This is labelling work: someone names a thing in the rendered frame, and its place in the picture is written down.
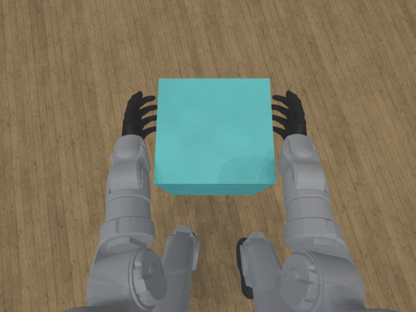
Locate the robot right thigh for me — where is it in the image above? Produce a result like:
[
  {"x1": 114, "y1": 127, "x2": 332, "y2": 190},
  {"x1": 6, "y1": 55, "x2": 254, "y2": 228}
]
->
[{"x1": 240, "y1": 239, "x2": 295, "y2": 312}]

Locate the robot left hand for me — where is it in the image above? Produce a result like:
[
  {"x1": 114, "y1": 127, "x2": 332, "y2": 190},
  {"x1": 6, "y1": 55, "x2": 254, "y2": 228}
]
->
[{"x1": 122, "y1": 91, "x2": 157, "y2": 139}]

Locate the robot right upper arm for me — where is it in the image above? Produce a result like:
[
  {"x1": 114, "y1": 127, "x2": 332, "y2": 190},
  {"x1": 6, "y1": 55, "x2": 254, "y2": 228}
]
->
[{"x1": 279, "y1": 250, "x2": 398, "y2": 312}]

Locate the left robot shin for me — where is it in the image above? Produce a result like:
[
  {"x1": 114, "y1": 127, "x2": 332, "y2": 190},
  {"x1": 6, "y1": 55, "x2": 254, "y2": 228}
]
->
[{"x1": 165, "y1": 225, "x2": 194, "y2": 247}]

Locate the robot right forearm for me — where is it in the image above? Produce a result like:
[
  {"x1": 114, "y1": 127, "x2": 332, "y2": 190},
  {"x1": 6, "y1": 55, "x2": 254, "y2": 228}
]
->
[{"x1": 277, "y1": 134, "x2": 358, "y2": 270}]

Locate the robot left forearm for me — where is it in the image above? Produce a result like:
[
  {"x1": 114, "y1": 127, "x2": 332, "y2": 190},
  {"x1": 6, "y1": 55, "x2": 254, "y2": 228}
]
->
[{"x1": 86, "y1": 135, "x2": 155, "y2": 299}]

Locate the carton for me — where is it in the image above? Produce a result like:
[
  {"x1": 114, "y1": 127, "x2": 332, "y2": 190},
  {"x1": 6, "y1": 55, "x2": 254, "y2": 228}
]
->
[{"x1": 153, "y1": 79, "x2": 276, "y2": 195}]

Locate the robot left upper arm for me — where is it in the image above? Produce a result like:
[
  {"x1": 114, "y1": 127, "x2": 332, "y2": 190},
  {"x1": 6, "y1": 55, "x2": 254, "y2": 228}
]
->
[{"x1": 63, "y1": 247, "x2": 168, "y2": 312}]

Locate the robot right hand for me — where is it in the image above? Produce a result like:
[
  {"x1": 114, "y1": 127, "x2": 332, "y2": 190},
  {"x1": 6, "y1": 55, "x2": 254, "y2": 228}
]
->
[{"x1": 271, "y1": 90, "x2": 307, "y2": 140}]

